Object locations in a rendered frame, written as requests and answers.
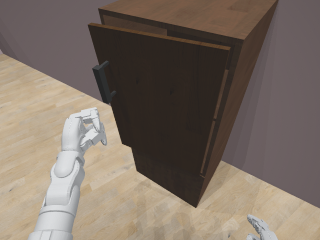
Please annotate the cupboard door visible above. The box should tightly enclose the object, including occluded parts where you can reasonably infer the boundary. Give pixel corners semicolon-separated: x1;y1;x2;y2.
88;23;231;175

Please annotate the robot left forearm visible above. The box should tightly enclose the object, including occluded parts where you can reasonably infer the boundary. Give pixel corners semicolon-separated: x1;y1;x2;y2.
27;150;85;240

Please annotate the handle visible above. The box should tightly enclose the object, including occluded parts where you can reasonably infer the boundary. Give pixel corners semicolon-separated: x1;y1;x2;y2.
92;60;117;104

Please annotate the right robot hand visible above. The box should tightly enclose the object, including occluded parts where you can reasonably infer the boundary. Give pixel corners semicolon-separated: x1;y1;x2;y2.
246;214;278;240

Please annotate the left robot hand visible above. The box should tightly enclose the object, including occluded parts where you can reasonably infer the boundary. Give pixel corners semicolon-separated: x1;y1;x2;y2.
61;107;107;156

